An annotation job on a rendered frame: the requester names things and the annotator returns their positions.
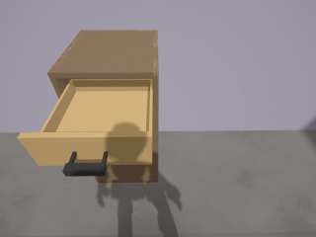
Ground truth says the cabinet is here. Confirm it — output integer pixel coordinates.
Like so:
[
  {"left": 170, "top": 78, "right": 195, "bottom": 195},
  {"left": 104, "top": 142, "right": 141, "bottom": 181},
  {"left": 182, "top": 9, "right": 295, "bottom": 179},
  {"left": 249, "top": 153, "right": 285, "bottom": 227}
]
[{"left": 47, "top": 30, "right": 159, "bottom": 184}]

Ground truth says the handle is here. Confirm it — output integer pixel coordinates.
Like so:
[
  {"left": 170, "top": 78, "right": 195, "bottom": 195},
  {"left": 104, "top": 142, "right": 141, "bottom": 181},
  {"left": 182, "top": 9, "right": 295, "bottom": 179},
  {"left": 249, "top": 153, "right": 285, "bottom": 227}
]
[{"left": 62, "top": 151, "right": 109, "bottom": 177}]

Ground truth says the drawer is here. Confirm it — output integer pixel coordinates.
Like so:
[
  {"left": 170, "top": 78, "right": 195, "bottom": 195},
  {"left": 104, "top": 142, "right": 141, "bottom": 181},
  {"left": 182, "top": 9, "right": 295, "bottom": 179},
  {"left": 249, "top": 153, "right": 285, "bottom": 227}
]
[{"left": 17, "top": 79, "right": 153, "bottom": 166}]

